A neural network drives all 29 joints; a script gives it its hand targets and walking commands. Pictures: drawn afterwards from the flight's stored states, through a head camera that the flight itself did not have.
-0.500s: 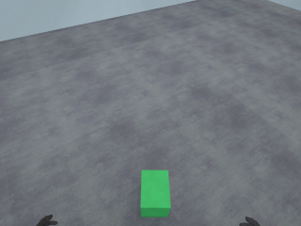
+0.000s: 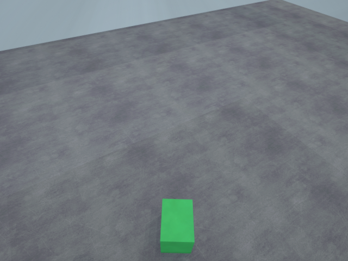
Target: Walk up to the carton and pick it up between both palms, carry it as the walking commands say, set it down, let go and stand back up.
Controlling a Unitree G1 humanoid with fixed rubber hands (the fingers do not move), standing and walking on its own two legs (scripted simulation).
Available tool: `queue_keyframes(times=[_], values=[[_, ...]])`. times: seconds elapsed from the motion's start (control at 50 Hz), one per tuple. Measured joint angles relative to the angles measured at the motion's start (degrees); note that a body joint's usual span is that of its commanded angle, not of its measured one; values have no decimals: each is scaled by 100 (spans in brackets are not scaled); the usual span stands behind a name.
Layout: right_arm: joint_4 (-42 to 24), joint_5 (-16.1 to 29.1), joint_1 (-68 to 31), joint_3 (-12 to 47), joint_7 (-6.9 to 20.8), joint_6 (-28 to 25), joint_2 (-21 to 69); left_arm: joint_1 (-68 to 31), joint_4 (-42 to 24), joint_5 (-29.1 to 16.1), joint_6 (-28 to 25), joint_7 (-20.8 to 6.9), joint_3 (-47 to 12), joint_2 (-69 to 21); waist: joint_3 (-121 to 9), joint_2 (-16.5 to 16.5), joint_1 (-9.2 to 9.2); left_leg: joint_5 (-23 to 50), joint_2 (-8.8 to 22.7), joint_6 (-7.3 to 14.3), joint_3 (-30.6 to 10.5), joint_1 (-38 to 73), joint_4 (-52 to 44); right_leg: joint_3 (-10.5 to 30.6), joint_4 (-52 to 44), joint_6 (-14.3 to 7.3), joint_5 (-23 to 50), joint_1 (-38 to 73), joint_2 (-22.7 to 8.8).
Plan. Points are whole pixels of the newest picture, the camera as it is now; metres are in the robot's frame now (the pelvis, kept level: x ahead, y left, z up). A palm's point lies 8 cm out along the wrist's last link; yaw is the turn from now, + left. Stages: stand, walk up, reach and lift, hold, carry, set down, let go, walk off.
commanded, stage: walk up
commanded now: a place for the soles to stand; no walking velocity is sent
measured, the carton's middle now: (176, 226) +0.45 -0.02 -0.68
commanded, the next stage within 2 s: reach and lift in 0.24 s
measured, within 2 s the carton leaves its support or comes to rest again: neither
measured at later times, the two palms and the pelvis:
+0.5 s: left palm (70, 255) +0.18 +0.26 -0.12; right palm out of the picture +0.14 -0.28 -0.11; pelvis -0.01 -0.01 -0.02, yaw -6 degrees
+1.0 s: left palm (98, 225) +0.27 +0.22 -0.16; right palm (262, 236) +0.25 -0.25 -0.16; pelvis -0.05 +0.00 -0.07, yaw -7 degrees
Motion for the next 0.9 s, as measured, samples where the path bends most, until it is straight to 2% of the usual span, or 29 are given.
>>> queue_keyframes(times=[0.3, 0.34, 0.4, 0.46, 0.54, 0.62, 0.76, 0.9], values=[[-68, -29, 51, -31, 8, 89, 16, -38, -160, 24, 101, -4, 73, -20, -62, -37, -1, -29, 12, -42, -17, 13, -20, -6, -12, -30, -42, 10, 18], [-860, -64, 161, -71, 105, 415, 46, 130, -1041, 54, 523, -42, 274, -67, -38, -58, 103, -185, 95, -56, 119, -331, 335, 147, 416, -49, -186, -423, 56], [-1819, -52, 40, -38, 197, 793, 210, 78, -2128, -4, 1003, -122, 372, -78, 299, -195, 105, -354, 186, -56, 263, -653, 729, 305, 918, -80, -352, -850, 103], [-2277, -230, -206, -136, 266, 1100, 435, -239, -2716, 154, 1321, -134, 530, -142, 583, -389, 119, -383, 238, -71, 397, -917, 878, 445, 1212, -103, -413, -1233, 124], [-2682, -338, -358, -348, 312, 1225, 508, -551, -3170, 406, 1399, -78, 743, -388, 739, -449, 230, -475, 334, -65, 565, -1426, 1170, 623, 1540, -101, -460, -1826, 184], [-2878, -343, -644, -518, 341, 1229, 364, -680, -3256, 333, 1379, -6, 820, -624, 765, -270, 220, -679, 367, -17, 639, -2007, 1660, 702, 2012, -43, -629, -2419, 186], [-3040, -146, -1482, -532, 244, 1270, 210, -1075, -3347, -168, 1446, 133, 784, -799, 526, 64, 203, -838, 325, 58, 669, -3021, 2302, 734, 2772, 18, -874, -3466, 109], [-3023, -73, -2065, -412, 25, 1572, 533, -1774, -3346, -256, 1578, 94, 763, -708, 198, 1, 283, -720, 393, 22, 641, -3740, 2508, 713, 3094, -41, -816, -4243, 168]])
